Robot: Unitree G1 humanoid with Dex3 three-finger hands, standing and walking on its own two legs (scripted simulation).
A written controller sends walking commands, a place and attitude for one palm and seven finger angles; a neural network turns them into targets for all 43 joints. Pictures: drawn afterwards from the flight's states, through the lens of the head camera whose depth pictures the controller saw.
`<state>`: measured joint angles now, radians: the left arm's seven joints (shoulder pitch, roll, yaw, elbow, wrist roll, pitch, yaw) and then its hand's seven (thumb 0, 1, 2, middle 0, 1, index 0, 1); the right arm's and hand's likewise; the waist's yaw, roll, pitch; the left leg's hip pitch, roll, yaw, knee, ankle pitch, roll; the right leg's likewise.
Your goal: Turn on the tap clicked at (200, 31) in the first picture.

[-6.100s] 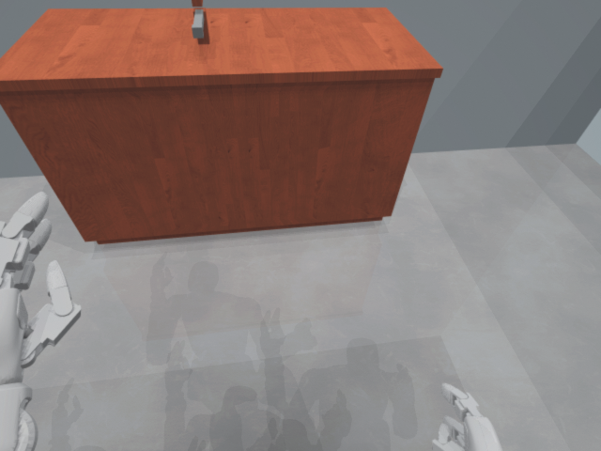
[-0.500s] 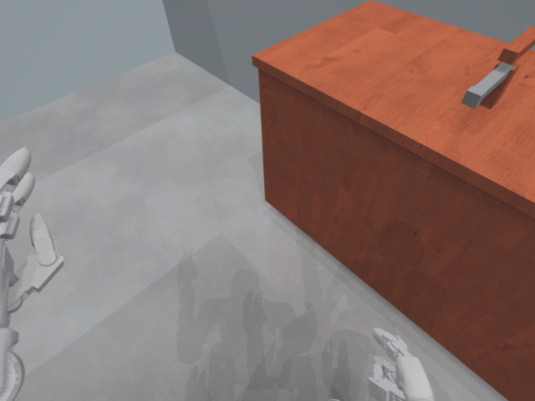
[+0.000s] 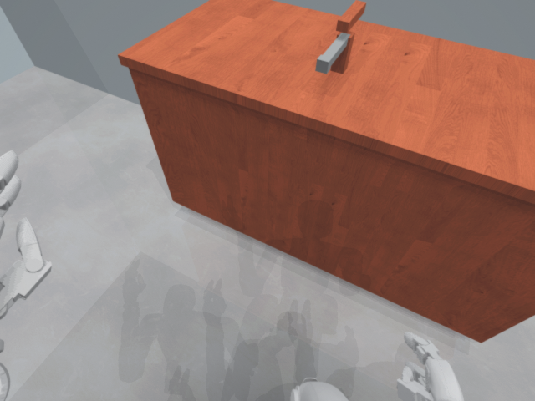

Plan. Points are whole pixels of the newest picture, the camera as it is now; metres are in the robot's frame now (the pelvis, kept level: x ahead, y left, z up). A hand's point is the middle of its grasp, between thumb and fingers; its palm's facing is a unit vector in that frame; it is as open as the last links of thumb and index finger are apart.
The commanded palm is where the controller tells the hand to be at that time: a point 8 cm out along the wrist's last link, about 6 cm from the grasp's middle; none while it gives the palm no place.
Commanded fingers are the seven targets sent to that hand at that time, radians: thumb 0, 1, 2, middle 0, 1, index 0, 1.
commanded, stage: turn to face it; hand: left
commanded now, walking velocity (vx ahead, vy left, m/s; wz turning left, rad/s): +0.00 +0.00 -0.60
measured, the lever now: (323, 64) +0.79 -0.06 +0.10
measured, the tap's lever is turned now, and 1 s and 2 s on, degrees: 0 0 0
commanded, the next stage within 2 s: take the last steps up to it in 1.18 s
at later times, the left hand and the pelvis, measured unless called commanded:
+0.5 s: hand (183, 250) +0.24 +0.11 +0.18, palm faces +0.10 -0.87 -0.48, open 7.4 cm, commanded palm +0.20 +0.17 +0.19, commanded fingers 0.00 0.90 0.90 -0.20 -0.30 -0.20 -0.30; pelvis -0.04 -0.05 +0.00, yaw -17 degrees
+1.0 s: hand (305, 280) +0.22 -0.01 +0.18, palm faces -0.20 -0.83 -0.52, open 7.4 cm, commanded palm +0.19 +0.07 +0.19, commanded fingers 0.00 0.90 0.90 -0.20 -0.30 -0.20 -0.30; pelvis -0.10 -0.07 +0.00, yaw -34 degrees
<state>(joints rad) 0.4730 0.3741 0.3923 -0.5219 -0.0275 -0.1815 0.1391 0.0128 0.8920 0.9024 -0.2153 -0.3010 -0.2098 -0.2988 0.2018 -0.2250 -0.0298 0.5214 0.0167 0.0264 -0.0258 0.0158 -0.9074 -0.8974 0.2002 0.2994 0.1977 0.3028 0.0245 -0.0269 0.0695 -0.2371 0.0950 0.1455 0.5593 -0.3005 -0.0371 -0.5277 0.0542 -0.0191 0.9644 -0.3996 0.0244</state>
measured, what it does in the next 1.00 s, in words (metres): walks backwards, turning right: right foot, then left foot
